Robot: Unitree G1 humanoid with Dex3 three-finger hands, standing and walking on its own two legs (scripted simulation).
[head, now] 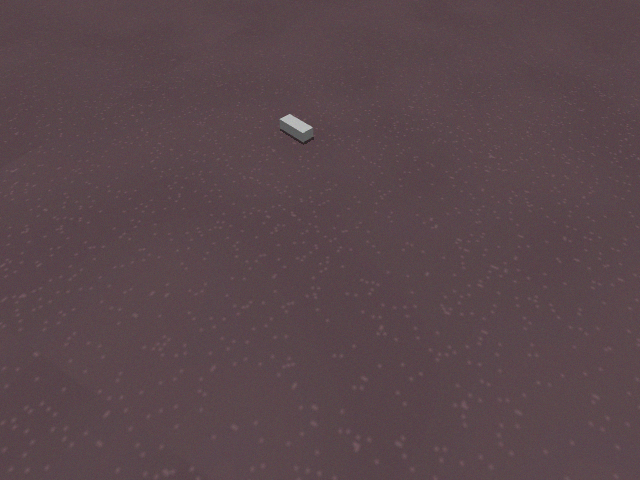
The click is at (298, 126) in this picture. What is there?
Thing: lying carton
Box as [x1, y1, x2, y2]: [279, 114, 312, 141]
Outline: 279,119 280,128 298,139 304,141 312,136 312,127 289,114
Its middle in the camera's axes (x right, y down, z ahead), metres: -0.11 -0.64 +2.16
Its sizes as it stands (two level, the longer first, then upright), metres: 0.190 0.077 0.058
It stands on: the floor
